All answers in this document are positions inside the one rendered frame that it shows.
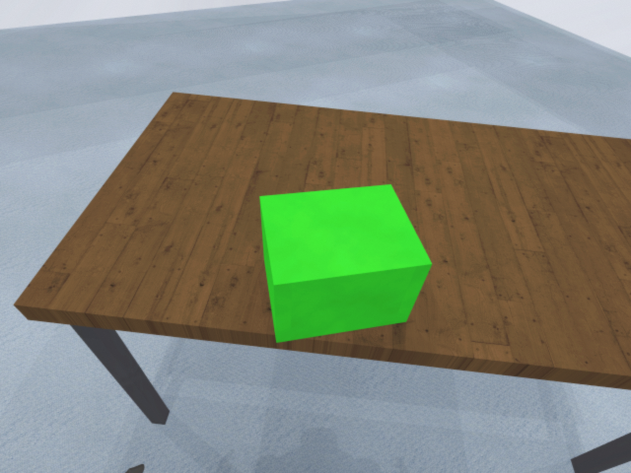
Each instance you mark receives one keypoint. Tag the table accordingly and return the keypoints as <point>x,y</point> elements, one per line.
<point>528,232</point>

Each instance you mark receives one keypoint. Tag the carton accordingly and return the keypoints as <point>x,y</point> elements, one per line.
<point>339,260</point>

